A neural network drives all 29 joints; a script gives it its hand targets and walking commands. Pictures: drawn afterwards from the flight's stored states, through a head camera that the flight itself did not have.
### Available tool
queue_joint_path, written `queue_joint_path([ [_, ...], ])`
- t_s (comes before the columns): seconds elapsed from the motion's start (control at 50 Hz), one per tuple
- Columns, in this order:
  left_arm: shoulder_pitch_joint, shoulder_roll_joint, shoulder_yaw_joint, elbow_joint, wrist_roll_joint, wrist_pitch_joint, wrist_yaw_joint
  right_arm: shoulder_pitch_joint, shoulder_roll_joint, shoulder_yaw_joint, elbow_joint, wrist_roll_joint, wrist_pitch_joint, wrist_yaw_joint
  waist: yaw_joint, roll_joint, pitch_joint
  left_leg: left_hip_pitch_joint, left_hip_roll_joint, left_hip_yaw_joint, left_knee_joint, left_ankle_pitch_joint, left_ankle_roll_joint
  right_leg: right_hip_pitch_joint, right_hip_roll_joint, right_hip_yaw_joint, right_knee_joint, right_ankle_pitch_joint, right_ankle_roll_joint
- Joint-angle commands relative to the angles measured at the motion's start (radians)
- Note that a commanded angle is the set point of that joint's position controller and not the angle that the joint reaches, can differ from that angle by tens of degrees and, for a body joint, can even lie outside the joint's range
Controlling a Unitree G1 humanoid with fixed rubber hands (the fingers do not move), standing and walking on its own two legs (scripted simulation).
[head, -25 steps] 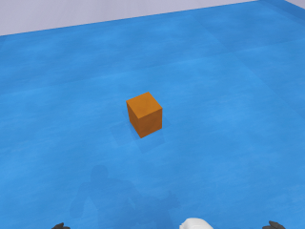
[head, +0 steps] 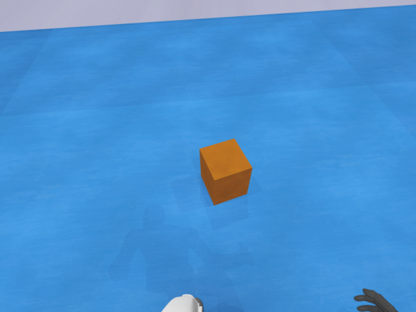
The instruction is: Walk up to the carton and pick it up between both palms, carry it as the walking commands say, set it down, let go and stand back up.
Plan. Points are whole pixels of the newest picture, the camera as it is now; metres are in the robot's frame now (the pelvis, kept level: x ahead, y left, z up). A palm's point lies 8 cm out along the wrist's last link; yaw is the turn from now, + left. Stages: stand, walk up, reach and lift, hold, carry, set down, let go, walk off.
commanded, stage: walk up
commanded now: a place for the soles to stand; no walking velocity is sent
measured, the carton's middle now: (224, 172) +0.84 -0.01 -0.63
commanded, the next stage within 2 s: none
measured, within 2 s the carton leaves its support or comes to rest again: neither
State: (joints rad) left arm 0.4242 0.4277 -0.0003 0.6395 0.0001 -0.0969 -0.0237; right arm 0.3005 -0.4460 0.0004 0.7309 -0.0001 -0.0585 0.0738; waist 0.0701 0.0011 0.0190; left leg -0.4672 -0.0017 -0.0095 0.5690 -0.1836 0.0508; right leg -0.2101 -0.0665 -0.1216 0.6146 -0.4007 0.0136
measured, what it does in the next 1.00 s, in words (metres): walks ahead: right foot, then left foot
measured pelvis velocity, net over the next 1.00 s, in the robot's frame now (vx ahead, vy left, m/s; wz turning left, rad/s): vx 0.28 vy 0.02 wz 0.02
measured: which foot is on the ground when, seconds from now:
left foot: down 0.00-0.38, up 0.40-0.66, down 0.68-1.00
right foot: down 0.00-0.00, up 0.02-0.36, down 0.38-0.70, up 0.72-0.98, down 1.00-1.00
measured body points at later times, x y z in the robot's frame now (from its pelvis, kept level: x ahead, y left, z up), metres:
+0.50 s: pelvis +0.15 -0.01 +0.00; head +0.17 -0.01 +0.45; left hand +0.21 +0.30 -0.09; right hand +0.24 -0.32 -0.10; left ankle +0.15 +0.11 -0.68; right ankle +0.19 -0.13 -0.72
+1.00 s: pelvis +0.28 +0.02 -0.01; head +0.30 +0.03 +0.44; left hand +0.37 +0.33 -0.10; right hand +0.36 -0.30 -0.10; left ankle +0.29 +0.12 -0.72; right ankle +0.34 -0.11 -0.72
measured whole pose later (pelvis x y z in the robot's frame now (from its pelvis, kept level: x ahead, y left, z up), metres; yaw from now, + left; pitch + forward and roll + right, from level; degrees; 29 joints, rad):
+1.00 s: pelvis +0.28 +0.02 -0.01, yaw +1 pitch +0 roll -1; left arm 0.39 0.43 0.00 0.64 0.00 -0.08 0.02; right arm 0.32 -0.44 0.00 0.71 0.00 -0.02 0.05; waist -0.06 0.00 0.05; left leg -0.36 -0.01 -0.01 0.71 -0.35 0.04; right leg -0.40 -0.07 -0.11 0.67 -0.27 -0.05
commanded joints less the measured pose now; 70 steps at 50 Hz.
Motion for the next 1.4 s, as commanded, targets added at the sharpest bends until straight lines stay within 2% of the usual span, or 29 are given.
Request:
queue_joint_path([
  [0.0, 0.02, 0.206, 0.074, -0.024, 0.009, 0.003, 0.013, 0.162, -0.317, -0.157, -0.089, -0.014, -0.026, -0.036, -0.143, 0.14, -0.095, 0.489, 0.31, -0.671, -0.296, -0.614, 0.185, -0.523, 0.006, 0.109, 0.525, -0.095, -0.068],
  [0.1, 0.038, 0.237, 0.113, 0.021, 0.012, 0.012, -0.005, 0.056, -0.252, -0.124, -0.051, -0.009, -0.017, -0.028, -0.09, 0.162, 0.064, 0.123, 0.164, -0.394, -0.299, -0.451, 0.13, -0.331, -0.005, 0.109, 0.336, -0.036, -0.05],
  [0.24, -0.05, 0.209, 0.122, -0.018, 0.017, -0.003, -0.006, 0.066, -0.273, -0.132, -0.058, -0.018, -0.006, -0.019, -0.126, 0.149, 0.084, 0.113, 0.21, -0.395, -0.303, -0.393, 0.2, -0.302, 0.016, 0.063, 0.121, 0.008, -0.035],
  [0.3, 0.024, 0.182, 0.116, 0.011, 0.013, -0.023, 0.004, -0.017, -0.246, -0.117, -0.088, -0.023, 0.004, -0.01, -0.064, 0.134, 0.017, 0.044, 0.155, -0.254, -0.165, -0.331, 0.167, -0.059, 0.047, 0.016, -0.094, 0.152, -0.059],
  [0.32, 0.098, 0.227, 0.138, 0.032, 0.013, -0.033, 0.01, -0.007, -0.202, -0.1, -0.105, -0.009, 0.003, -0.008, -0.02, 0.036, -0.05, -0.062, 0.091, -0.154, -0.013, -0.292, 0.113, 0.151, 0.062, 0.055, -0.158, 0.174, -0.069],
  [0.34, 0.209, 0.28, 0.161, 0.054, 0.031, -0.044, 0.025, -0.006, -0.108, -0.072, -0.12, -0.015, -0.003, -0.008, 0.037, -0.156, -0.119, -0.25, 0.005, -0.039, 0.266, -0.294, 0.041, 0.34, -0.118, 0.298, -0.268, 0.005, -0.113],
  [0.36, 0.197, 0.364, 0.178, 0.012, 0.034, -0.044, 0.037, 0.005, -0.099, -0.062, -0.127, -0.02, -0.001, -0.013, 0.024, -0.202, -0.065, -0.411, -0.044, 0.012, 0.458, -0.308, -0.021, 0.358, -0.37, 0.622, -0.343, -0.178, -0.23],
  [0.38, 0.147, 0.396, 0.188, 0.003, 0.024, -0.04, 0.042, -0.014, -0.175, -0.079, -0.109, -0.016, 0.005, -0.024, 0.023, -0.089, -0.042, -0.416, 0.017, -0.076, 0.527, -0.289, -0.022, 0.299, -0.429, 0.66, -0.376, -0.308, -0.282],
  [0.42, 0.081, 0.335, 0.162, 0.001, 0.014, -0.042, 0.039, -0.027, -0.2, -0.097, -0.094, -0.02, 0.002, -0.017, -0.013, -0.001, 0.043, -0.346, 0.071, -0.089, 0.475, -0.189, -0.022, 0.174, -0.356, 0.498, -0.365, -0.172, -0.26],
  [0.46, 0.052, 0.294, 0.154, -0.011, 0.014, -0.033, 0.031, 0.014, -0.187, -0.099, -0.083, -0.012, 0.001, 0.0, -0.023, -0.077, 0.0, -0.239, 0.075, -0.015, 0.368, -0.192, -0.046, 0.14, -0.262, 0.299, -0.322, 0.021, -0.233],
  [0.52, 0.045, 0.312, 0.15, -0.01, 0.012, -0.029, 0.019, -0.024, -0.147, -0.097, -0.115, -0.019, 0.0, 0.006, -0.017, -0.2, 0.03, -0.143, 0.073, 0.021, 0.213, -0.193, -0.046, 0.054, -0.273, 0.226, -0.281, 0.173, -0.244],
  [0.6, -0.024, 0.305, 0.128, -0.008, -0.007, -0.017, 0.023, 0.009, -0.164, -0.105, -0.108, -0.03, -0.004, 0.008, -0.065, -0.129, -0.005, 0.095, 0.029, 0.088, 0.02, -0.001, -0.02, -0.037, -0.233, 0.127, -0.164, 0.21, -0.182],
  [0.64, 0.001, 0.24, 0.098, -0.004, -0.004, -0.016, 0.021, 0.132, -0.187, -0.124, -0.081, -0.039, -0.015, -0.014, -0.137, 0.017, -0.115, 0.325, -0.016, 0.022, -0.074, -0.126, 0.022, -0.15, -0.156, 0.02, 0.11, 0.218, -0.129],
  [0.66, 0.008, 0.163, 0.069, -0.029, -0.01, -0.016, 0.022, 0.203, -0.278, -0.157, -0.071, -0.06, -0.017, -0.024, -0.19, 0.248, -0.143, 0.468, 0.13, -0.303, -0.16, -0.307, 0.097, -0.365, -0.053, -0.014, 0.362, 0.178, -0.078],
  [0.68, 0.004, 0.143, 0.066, -0.023, -0.006, -0.006, 0.027, 0.206, -0.31, -0.155, -0.103, -0.054, -0.015, -0.034, -0.156, 0.272, -0.048, 0.448, 0.283, -0.626, -0.289, -0.459, 0.174, -0.573, 0.039, 0.046, 0.479, -0.122, -0.068],
  [0.7, -0.016, 0.231, 0.084, -0.01, 0.004, 0.002, 0.037, 0.135, -0.314, -0.159, -0.121, -0.025, -0.01, -0.032, -0.135, 0.123, 0.007, 0.338, 0.31, -0.656, -0.296, -0.51, 0.182, -0.54, -0.017, 0.124, 0.495, -0.133, -0.049],
  [0.76, -0.014, 0.223, 0.102, 0.007, -0.004, 0.003, 0.031, 0.083, -0.233, -0.131, -0.098, -0.025, 0.006, -0.03, -0.107, 0.133, 0.047, 0.192, 0.182, -0.421, -0.223, -0.237, 0.159, -0.413, -0.027, 0.107, 0.369, -0.104, -0.05],
  [0.88, 0.018, 0.177, 0.094, 0.003, -0.002, 0.002, 0.056, 0.058, -0.203, -0.114, -0.077, -0.021, 0.02, -0.048, -0.082, 0.21, 0.026, 0.168, 0.174, -0.249, -0.07, 0.461, 0.183, -0.232, 0.027, 0.039, 0.142, 0.018, -0.049],
  [0.92, 0.051, 0.163, 0.096, 0.013, 0.002, -0.005, 0.06, 0.014, -0.186, -0.102, -0.085, -0.009, 0.033, -0.05, -0.055, 0.132, -0.043, 0.145, 0.111, -0.16, 0.055, 0.402, 0.125, -0.048, 0.052, 0.004, -0.08, 0.231, -0.069],
  [0.96, 0.05, 0.245, 0.117, -0.001, 0.016, -0.008, 0.069, 0.008, -0.119, -0.074, -0.098, -0.004, 0.034, -0.053, -0.028, -0.014, -0.112, -0.043, 0.039, -0.066, 0.22, 0.148, 0.024, 0.138, -0.118, 0.214, -0.088, 0.357, -0.148],
  [0.98, 0.003, 0.283, 0.124, -0.004, 0.017, -0.012, 0.074, 0.031, -0.09, -0.058, -0.092, 0.001, 0.038, -0.056, -0.041, -0.117, -0.098, -0.057, 0.0, -0.008, 0.309, -0.157, -0.027, 0.088, -0.339, 0.422, -0.164, 0.413, -0.251],
  [1.02, -0.059, 0.304, 0.118, -0.014, 0.016, -0.004, 0.067, 0.039, -0.159, -0.084, -0.068, -0.016, 0.05, -0.064, -0.059, -0.103, -0.075, 0.013, 0.034, -0.043, 0.363, -0.46, -0.001, -0.036, -0.382, 0.406, -0.158, 0.422, -0.311],
  [1.08, -0.151, 0.272, 0.102, -0.025, 0.01, 0.02, 0.062, 0.102, -0.152, -0.088, -0.035, -0.02, 0.035, -0.063, -0.128, -0.161, -0.039, 0.157, 0.014, -0.002, 0.062, -0.163, 0.004, -0.157, -0.212, 0.2, -0.016, 0.392, -0.176],
  [1.12, -0.096, 0.183, 0.069, -0.008, 0.003, 0.026, 0.056, 0.074, -0.251, -0.113, -0.03, -0.048, 0.015, -0.073, -0.09, 0.139, -0.05, 0.187, 0.2, -0.344, -0.082, 0.003, 0.089, -0.264, -0.058, 0.047, 0.207, 0.164, -0.072],
  [1.14, -0.084, 0.179, 0.084, -0.01, -0.013, 0.038, 0.057, -0.01, -0.287, -0.114, -0.071, -0.041, 0.015, -0.076, -0.063, 0.116, -0.008, 0.165, 0.251, -0.416, -0.113, 0.026, 0.159, -0.279, 0.021, 0.038, 0.163, -0.083, -0.044],
  [1.18, -0.103, 0.193, 0.081, 0.021, -0.006, 0.034, 0.054, -0.051, -0.228, -0.106, -0.041, -0.04, 0.021, -0.069, -0.058, 0.064, 0.004, 0.121, 0.218, -0.36, -0.074, 0.061, 0.151, -0.185, 0.024, 0.064, 0.091, -0.085, -0.069],
  [1.24, -0.087, 0.224, 0.082, 0.024, 0.007, 0.005, 0.056, -0.066, -0.168, -0.079, -0.067, -0.017, 0.024, -0.068, -0.045, 0.037, -0.091, 0.092, 0.094, -0.17, 0.069, 0.217, 0.037, 0.002, -0.067, 0.117, 0.026, 0.325, -0.105],
  [1.3, -0.091, 0.274, 0.095, 0.024, 0.002, 0.006, 0.058, 0.005, -0.168, -0.071, -0.061, -0.02, 0.032, -0.072, -0.066, -0.036, -0.117, 0.121, 0.055, -0.106, 0.135, 0.079, -0.008, -0.014, -0.198, 0.191, 0.023, 0.395, -0.174],
  [1.38, -0.151, 0.205, 0.078, 0.019, 0.0, 0.023, 0.053, -0.046, -0.205, -0.086, -0.036, -0.038, 0.022, -0.067, -0.069, 0.07, -0.055, 0.099, 0.122, -0.251, -0.026, -0.064, 0.078, -0.132, -0.054, 0.068, 0.089, 0.147, -0.093],
])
